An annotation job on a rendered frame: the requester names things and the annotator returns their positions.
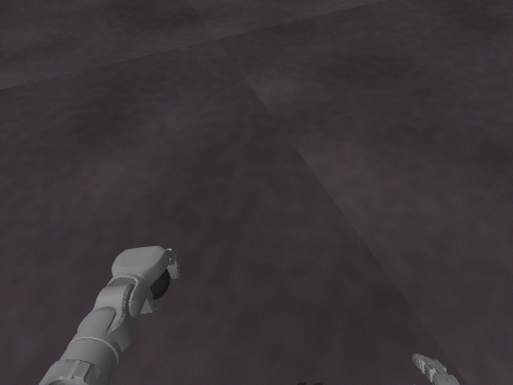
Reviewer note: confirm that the left robot hand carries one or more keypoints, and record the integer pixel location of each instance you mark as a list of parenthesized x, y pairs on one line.
[(149, 263)]

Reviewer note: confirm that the right robot hand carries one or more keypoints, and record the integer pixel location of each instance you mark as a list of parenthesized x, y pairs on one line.
[(433, 370)]

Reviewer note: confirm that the left robot arm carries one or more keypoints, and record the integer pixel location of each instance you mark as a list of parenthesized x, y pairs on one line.
[(95, 350)]

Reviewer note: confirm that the ball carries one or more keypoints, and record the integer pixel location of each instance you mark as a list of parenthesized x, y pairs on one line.
[(160, 286)]

